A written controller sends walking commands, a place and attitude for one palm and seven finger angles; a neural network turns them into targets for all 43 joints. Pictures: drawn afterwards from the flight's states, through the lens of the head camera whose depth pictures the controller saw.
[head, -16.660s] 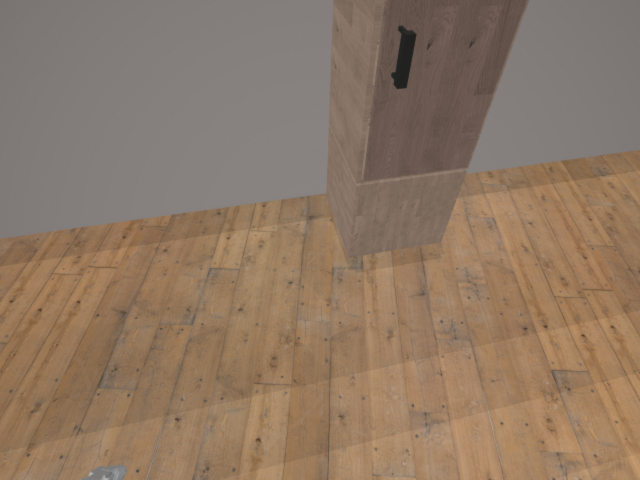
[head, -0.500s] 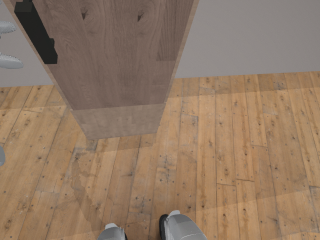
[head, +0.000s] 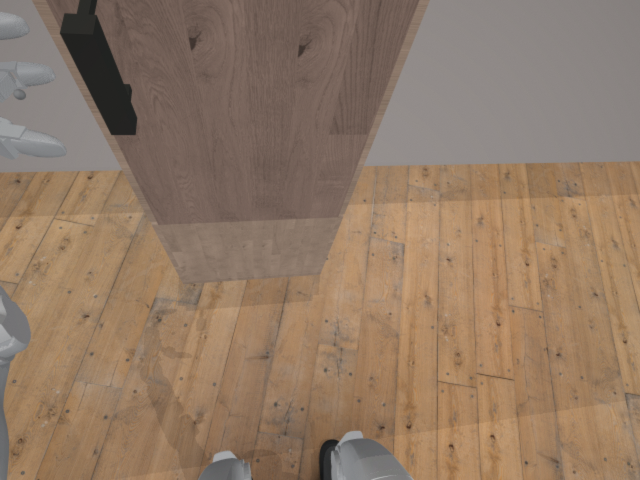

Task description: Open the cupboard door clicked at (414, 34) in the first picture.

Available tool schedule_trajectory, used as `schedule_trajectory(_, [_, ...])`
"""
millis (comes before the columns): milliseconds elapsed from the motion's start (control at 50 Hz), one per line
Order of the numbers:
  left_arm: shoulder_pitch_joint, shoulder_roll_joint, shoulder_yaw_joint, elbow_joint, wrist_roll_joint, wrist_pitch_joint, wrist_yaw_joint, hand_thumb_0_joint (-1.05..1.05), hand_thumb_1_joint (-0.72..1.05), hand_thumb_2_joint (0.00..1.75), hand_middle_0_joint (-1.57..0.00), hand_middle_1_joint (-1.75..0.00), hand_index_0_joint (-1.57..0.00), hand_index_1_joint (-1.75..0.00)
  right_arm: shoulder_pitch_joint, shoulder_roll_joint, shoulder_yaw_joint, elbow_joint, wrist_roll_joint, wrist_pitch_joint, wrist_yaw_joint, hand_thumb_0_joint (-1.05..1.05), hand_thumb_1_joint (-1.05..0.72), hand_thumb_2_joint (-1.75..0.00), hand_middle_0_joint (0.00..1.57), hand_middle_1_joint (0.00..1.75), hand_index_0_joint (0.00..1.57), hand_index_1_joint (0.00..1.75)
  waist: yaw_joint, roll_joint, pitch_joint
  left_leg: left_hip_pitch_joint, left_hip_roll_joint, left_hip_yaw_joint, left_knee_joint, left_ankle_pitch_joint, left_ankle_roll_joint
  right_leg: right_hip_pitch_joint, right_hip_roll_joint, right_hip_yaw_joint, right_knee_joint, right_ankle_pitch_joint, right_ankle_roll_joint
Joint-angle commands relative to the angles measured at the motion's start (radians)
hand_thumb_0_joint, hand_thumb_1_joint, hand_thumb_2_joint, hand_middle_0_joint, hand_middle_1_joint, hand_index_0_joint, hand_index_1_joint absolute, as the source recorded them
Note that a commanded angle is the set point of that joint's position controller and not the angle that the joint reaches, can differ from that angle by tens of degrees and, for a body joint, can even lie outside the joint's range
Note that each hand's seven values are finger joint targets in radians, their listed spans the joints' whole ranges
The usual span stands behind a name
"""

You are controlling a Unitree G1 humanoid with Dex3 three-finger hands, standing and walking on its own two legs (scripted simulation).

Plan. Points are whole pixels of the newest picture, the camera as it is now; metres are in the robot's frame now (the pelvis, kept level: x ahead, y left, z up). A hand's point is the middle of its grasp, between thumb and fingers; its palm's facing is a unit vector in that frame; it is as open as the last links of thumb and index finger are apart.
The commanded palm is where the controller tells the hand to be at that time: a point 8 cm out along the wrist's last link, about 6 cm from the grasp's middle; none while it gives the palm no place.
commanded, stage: move the hooked fingers beside the handle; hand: left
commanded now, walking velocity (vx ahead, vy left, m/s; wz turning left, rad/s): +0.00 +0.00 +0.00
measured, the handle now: (107, 67) +0.56 +0.19 +0.12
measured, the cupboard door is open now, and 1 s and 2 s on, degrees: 0 0 0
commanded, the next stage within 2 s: slide the fingers in behind the handle in 0.18 s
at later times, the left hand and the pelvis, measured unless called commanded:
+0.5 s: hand (46, 93) +0.52 +0.24 +0.12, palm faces -0.01 -1.00 +0.00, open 14.0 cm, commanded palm +0.51 +0.28 +0.11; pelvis -0.01 -0.01 +0.00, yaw +0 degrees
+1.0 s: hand (73, 101) +0.51 +0.21 +0.12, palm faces +0.00 -1.00 -0.02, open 14.4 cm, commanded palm +0.50 +0.24 +0.11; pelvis -0.01 -0.01 +0.00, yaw +2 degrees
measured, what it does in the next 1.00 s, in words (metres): stands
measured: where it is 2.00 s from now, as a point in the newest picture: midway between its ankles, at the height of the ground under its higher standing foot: outside the picture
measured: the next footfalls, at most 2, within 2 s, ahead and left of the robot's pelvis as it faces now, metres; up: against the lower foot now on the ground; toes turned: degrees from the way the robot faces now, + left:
none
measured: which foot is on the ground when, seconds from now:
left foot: down 0.00-1.00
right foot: down 0.00-1.00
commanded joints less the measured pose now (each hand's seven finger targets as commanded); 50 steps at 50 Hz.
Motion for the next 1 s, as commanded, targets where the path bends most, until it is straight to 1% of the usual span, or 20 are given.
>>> schedule_trajectory(0, [-0.442, 0.254, 0.001, -0.211, -0.030, -0.066, 0.004, 0.00, -0.50, 0.30, -0.30, -1.20, -0.30, -1.20, 0.205, -0.196, -0.072, -0.013, 0.003, -0.002, -0.017, 0.00, -0.90, -0.90, 0.20, 0.30, 0.20, 0.30, -0.007, 0.205, -0.447, 0.412, -0.022, -0.077, -0.057, 0.673, -0.006, 0.155, 0.053, 0.021, -0.014, 0.412, -0.033])
schedule_trajectory(40, [-0.463, 0.268, 0.010, -0.241, -0.026, -0.071, 0.012, 0.00, -0.50, 0.30, -0.30, -1.20, -0.30, -1.20, 0.207, -0.197, -0.072, -0.012, 0.002, -0.002, -0.019, 0.00, -0.90, -0.90, 0.20, 0.30, 0.20, 0.30, 0.002, 0.253, -0.485, 0.456, -0.019, -0.088, -0.056, 0.729, -0.014, 0.140, 0.051, 0.019, -0.007, 0.413, -0.035])
schedule_trajectory(80, [-0.445, 0.214, -0.020, -0.227, -0.027, -0.066, 0.018, 0.00, -0.50, 0.30, -0.30, -1.20, -0.30, -1.20, 0.204, -0.191, -0.074, -0.012, 0.002, -0.004, -0.016, 0.00, -0.90, -0.90, 0.20, 0.30, 0.20, 0.30, -0.004, 0.237, -0.472, 0.465, -0.017, -0.088, -0.054, 0.728, -0.015, 0.123, 0.052, 0.015, -0.011, 0.399, -0.032])
schedule_trajectory(140, [-0.459, 0.241, 0.001, -0.201, -0.027, -0.065, 0.031, 0.00, -0.50, 0.30, -0.30, -1.20, -0.30, -1.20, 0.205, -0.195, -0.071, -0.009, 0.004, -0.005, -0.019, 0.00, -0.90, -0.90, 0.20, 0.30, 0.20, 0.30, -0.009, 0.197, -0.453, 0.422, -0.019, -0.088, -0.058, 0.685, -0.010, 0.133, 0.051, 0.018, -0.009, 0.395, -0.032])
schedule_trajectory(160, [-0.465, 0.203, -0.033, -0.180, -0.023, -0.059, 0.033, 0.00, -0.50, 0.30, -0.30, -1.20, -0.30, -1.20, 0.196, -0.190, -0.068, -0.009, 0.004, -0.007, -0.018, 0.00, -0.90, -0.90, 0.20, 0.30, 0.20, 0.30, -0.018, 0.207, -0.426, 0.405, -0.023, -0.083, -0.061, 0.644, -0.008, 0.120, 0.050, 0.018, -0.011, 0.376, -0.031])
schedule_trajectory(200, [-0.484, 0.256, -0.001, -0.180, -0.014, -0.064, 0.044, 0.00, -0.50, 0.30, -0.30, -1.20, -0.30, -1.20, 0.202, -0.196, -0.067, -0.010, 0.003, -0.011, -0.020, 0.00, -0.90, -0.90, 0.20, 0.30, 0.20, 0.30, -0.016, 0.175, -0.434, 0.366, -0.027, -0.079, -0.062, 0.588, -0.002, 0.152, 0.049, 0.023, -0.009, 0.374, -0.031])
schedule_trajectory(240, [-0.500, 0.318, 0.042, -0.217, -0.008, -0.081, 0.050, 0.00, -0.50, 0.30, -0.30, -1.20, -0.30, -1.20, 0.206, -0.196, -0.064, -0.016, 0.000, -0.014, -0.021, 0.00, -0.90, -0.90, 0.20, 0.30, 0.20, 0.30, 0.000, 0.220, -0.505, 0.387, -0.029, -0.079, -0.058, 0.633, -0.006, 0.186, 0.047, 0.029, 0.004, 0.411, -0.035])
schedule_trajectory(260, [-0.488, 0.301, 0.030, -0.217, -0.004, -0.087, 0.047, 0.00, -0.50, 0.30, -0.30, -1.20, -0.30, -1.20, 0.206, -0.192, -0.066, -0.019, 0.000, -0.015, -0.018, 0.00, -0.90, -0.90, 0.20, 0.30, 0.20, 0.30, 0.005, 0.218, -0.521, 0.388, -0.032, -0.077, -0.055, 0.630, -0.006, 0.197, 0.048, 0.031, 0.005, 0.416, -0.035])
schedule_trajectory(300, [-0.450, 0.270, 0.011, -0.182, -0.008, -0.084, 0.042, 0.00, -0.50, 0.30, -0.30, -1.20, -0.30, -1.20, 0.201, -0.191, -0.065, -0.020, 0.004, -0.015, -0.017, 0.00, -0.90, -0.90, 0.20, 0.30, 0.20, 0.30, -0.001, 0.176, -0.470, 0.342, -0.033, -0.066, -0.059, 0.583, 0.001, 0.207, 0.049, 0.032, -0.005, 0.411, -0.033])
schedule_trajectory(360, [-0.457, 0.242, -0.005, -0.193, -0.015, -0.081, 0.036, 0.00, -0.50, 0.30, -0.30, -1.20, -0.30, -1.20, 0.204, -0.190, -0.067, -0.018, 0.004, -0.015, -0.016, 0.00, -0.90, -0.90, 0.20, 0.30, 0.20, 0.30, -0.001, 0.214, -0.476, 0.373, -0.032, -0.069, -0.063, 0.585, -0.001, 0.182, 0.050, 0.030, -0.008, 0.392, -0.034])
schedule_trajectory(420, [-0.461, 0.219, -0.015, -0.177, -0.024, -0.072, 0.039, 0.00, -0.50, 0.30, -0.30, -1.20, -0.30, -1.20, 0.209, -0.193, -0.066, -0.016, 0.005, -0.017, -0.019, 0.00, -0.90, -0.90, 0.20, 0.30, 0.20, 0.30, -0.014, 0.168, -0.437, 0.336, -0.035, -0.067, -0.073, 0.537, 0.006, 0.183, 0.049, 0.028, -0.015, 0.374, -0.035])
schedule_trajectory(480, [-0.482, 0.233, -0.018, -0.169, -0.010, -0.067, 0.053, 0.00, -0.50, 0.30, -0.30, -1.20, -0.30, -1.20, 0.211, -0.192, -0.065, -0.009, 0.004, -0.020, -0.019, 0.00, -0.90, -0.90, 0.20, 0.30, 0.20, 0.30, -0.014, 0.184, -0.422, 0.316, -0.037, -0.067, -0.079, 0.490, 0.006, 0.173, 0.048, 0.030, -0.020, 0.337, -0.033])
schedule_trajectory(540, [-0.513, 0.234, -0.006, -0.230, -0.010, -0.091, 0.071, 0.00, -0.50, 0.30, -0.30, -1.20, -0.30, -1.20, 0.225, -0.192, -0.073, -0.001, -0.002, -0.026, -0.017, 0.00, -0.90, -0.90, 0.20, 0.30, 0.20, 0.30, -0.010, 0.212, -0.492, 0.388, -0.032, -0.078, -0.074, 0.544, 0.000, 0.163, 0.049, 0.029, -0.016, 0.347, -0.035])
schedule_trajectory(640, [-0.511, 0.167, -0.043, -0.255, -0.016, -0.102, 0.083, 0.00, -0.50, 0.30, -0.30, -1.20, -0.30, -1.20, 0.219, -0.186, -0.076, 0.008, -0.003, -0.031, -0.009, 0.00, -0.90, -0.90, 0.20, 0.30, 0.20, 0.30, -0.010, 0.241, -0.494, 0.416, -0.032, -0.077, -0.075, 0.566, -0.005, 0.154, 0.050, 0.026, -0.017, 0.357, -0.037])
schedule_trajectory(680, [-0.492, 0.121, -0.066, -0.239, -0.018, -0.098, 0.090, 0.00, -0.50, 0.30, -0.30, -1.20, -0.30, -1.20, 0.218, -0.184, -0.079, 0.012, -0.003, -0.033, -0.006, 0.00, -0.90, -0.90, 0.20, 0.30, 0.20, 0.30, -0.012, 0.212, -0.473, 0.418, -0.032, -0.081, -0.079, 0.555, -0.004, 0.144, 0.052, 0.021, -0.023, 0.339, -0.037])
schedule_trajectory(720, [-0.515, 0.136, -0.053, -0.250, -0.021, -0.102, 0.096, 0.00, -0.50, 0.30, -0.30, -1.20, -0.30, -1.20, 0.219, -0.187, -0.078, 0.018, -0.005, -0.036, -0.008, 0.00, -0.90, -0.90, 0.20, 0.30, 0.20, 0.30, -0.014, 0.221, -0.464, 0.411, -0.034, -0.080, -0.079, 0.551, -0.001, 0.153, 0.051, 0.025, -0.024, 0.346, -0.040])
schedule_trajectory(820, [-0.517, 0.057, -0.098, -0.255, -0.030, -0.108, 0.107, 0.00, -0.50, 0.30, -0.30, -1.20, -0.30, -1.20, 0.213, -0.180, -0.081, 0.027, -0.006, -0.046, -0.005, 0.00, -0.90, -0.90, 0.20, 0.30, 0.20, 0.30, -0.028, 0.190, -0.452, 0.429, -0.033, -0.084, -0.080, 0.557, -0.001, 0.139, 0.051, 0.021, -0.027, 0.347, -0.038])
schedule_trajectory(860, [-0.521, 0.064, -0.098, -0.250, -0.025, -0.110, 0.112, 0.00, -0.50, 0.30, -0.30, -1.20, -0.30, -1.20, 0.208, -0.180, -0.081, 0.033, -0.005, -0.048, -0.006, 0.00, -0.90, -0.90, 0.20, 0.30, 0.20, 0.30, -0.022, 0.201, -0.456, 0.424, -0.034, -0.084, -0.081, 0.546, -0.004, 0.139, 0.048, 0.023, -0.025, 0.339, -0.037])
schedule_trajectory(940, [-0.543, 0.001, -0.136, -0.258, -0.026, -0.115, 0.128, 0.00, -0.50, 0.30, -0.30, -1.20, -0.30, -1.20, 0.202, -0.174, -0.084, 0.041, -0.007, -0.055, 0.000, 0.00, -0.90, -0.90, 0.20, 0.30, 0.20, 0.30, -0.031, 0.224, -0.451, 0.462, -0.031, -0.094, -0.075, 0.583, -0.010, 0.099, 0.048, 0.018, -0.023, 0.331, -0.036])
schedule_trajectory(980, [-0.547, -0.024, -0.146, -0.210, -0.027, -0.104, 0.137, 0.00, -0.50, 0.30, -0.30, -1.20, -0.30, -1.20, 0.199, -0.172, -0.081, 0.045, -0.007, -0.057, 0.000, 0.00, -0.90, -0.90, 0.20, 0.30, 0.20, 0.30, -0.040, 0.178, -0.404, 0.417, -0.034, -0.092, -0.079, 0.529, -0.007, 0.095, 0.047, 0.014, -0.023, 0.309, -0.036])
